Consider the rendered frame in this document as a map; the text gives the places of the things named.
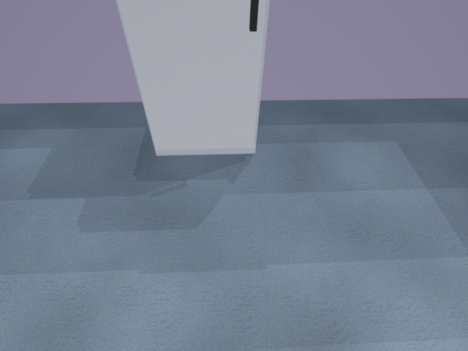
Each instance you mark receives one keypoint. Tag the fridge door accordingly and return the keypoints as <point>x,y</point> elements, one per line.
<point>198,66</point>

